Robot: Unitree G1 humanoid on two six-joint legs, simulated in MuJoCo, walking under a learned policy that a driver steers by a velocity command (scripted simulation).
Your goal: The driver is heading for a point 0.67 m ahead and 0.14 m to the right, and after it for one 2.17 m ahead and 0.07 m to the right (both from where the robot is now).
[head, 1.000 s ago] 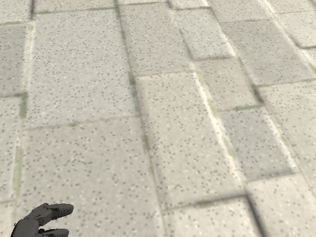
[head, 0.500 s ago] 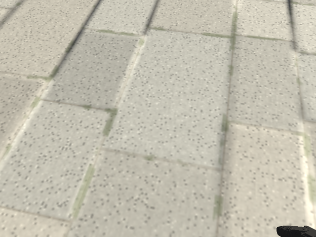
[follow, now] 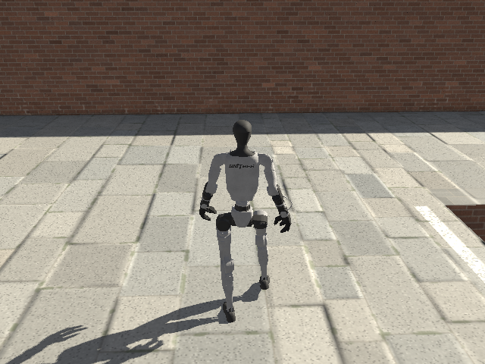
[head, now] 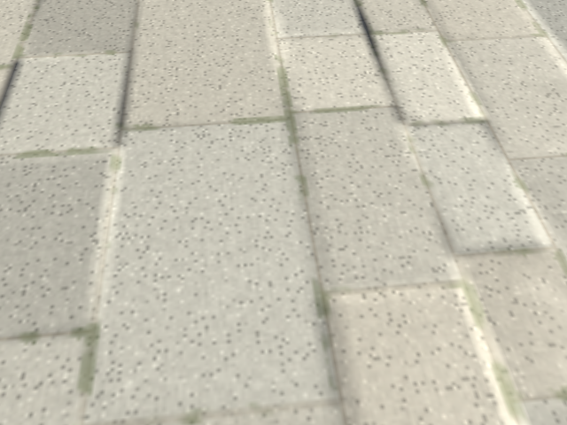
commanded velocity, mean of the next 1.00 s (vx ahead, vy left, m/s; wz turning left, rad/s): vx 0.43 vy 0.00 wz -0.31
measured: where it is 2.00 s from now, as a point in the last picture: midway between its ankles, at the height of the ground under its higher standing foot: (312, 383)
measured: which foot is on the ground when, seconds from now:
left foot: down 0.00-0.16, up 0.18-0.60, down 0.62-1.00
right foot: up 0.00-0.14, down 0.16-0.64, up 0.66-1.00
